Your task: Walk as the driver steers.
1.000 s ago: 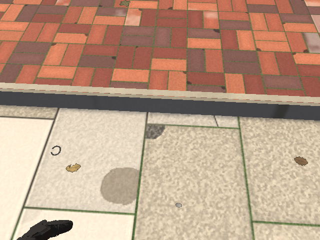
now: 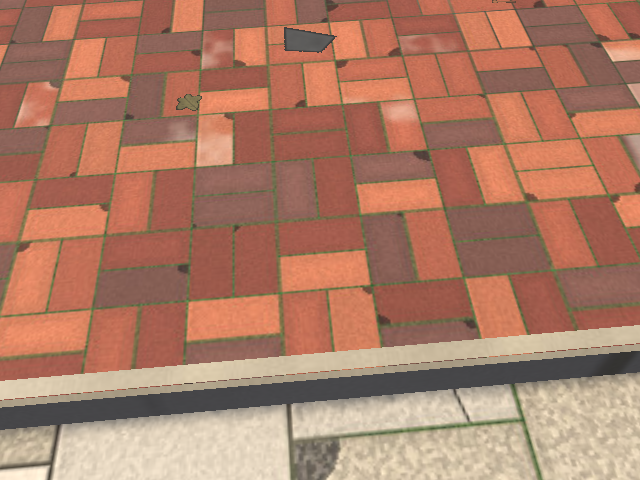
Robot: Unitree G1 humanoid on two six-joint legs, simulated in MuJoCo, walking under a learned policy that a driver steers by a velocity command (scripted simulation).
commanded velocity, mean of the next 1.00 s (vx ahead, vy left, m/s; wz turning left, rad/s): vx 0.50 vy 0.00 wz -0.12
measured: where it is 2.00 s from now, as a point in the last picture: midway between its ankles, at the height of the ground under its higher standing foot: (345, 168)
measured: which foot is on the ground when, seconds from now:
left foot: up 0.00-0.40, down 0.42-1.00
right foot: down 0.00-0.42, up 0.44-1.00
